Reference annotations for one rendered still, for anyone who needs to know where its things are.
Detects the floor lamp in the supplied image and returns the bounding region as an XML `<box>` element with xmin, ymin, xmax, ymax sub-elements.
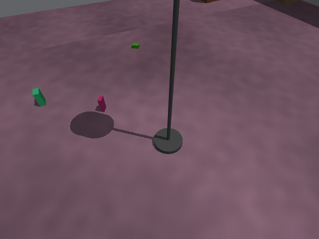
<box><xmin>154</xmin><ymin>0</ymin><xmax>182</xmax><ymax>154</ymax></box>

